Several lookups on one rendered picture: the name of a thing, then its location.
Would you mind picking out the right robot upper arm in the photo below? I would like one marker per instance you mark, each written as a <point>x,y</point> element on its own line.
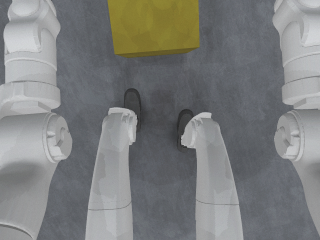
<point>297,138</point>

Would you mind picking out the left robot upper arm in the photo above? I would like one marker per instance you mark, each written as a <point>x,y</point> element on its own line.
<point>31,146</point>

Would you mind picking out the robot right forearm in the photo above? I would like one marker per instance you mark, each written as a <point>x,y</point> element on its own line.
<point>298,24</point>

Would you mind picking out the robot left forearm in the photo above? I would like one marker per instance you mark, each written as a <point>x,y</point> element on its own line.
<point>30,59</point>

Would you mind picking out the left robot thigh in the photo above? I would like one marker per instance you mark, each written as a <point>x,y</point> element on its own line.
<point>109,215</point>

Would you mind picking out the carton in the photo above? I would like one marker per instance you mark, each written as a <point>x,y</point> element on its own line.
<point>142,28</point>

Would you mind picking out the right robot shin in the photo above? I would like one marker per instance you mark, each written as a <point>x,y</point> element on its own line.
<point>184,140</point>

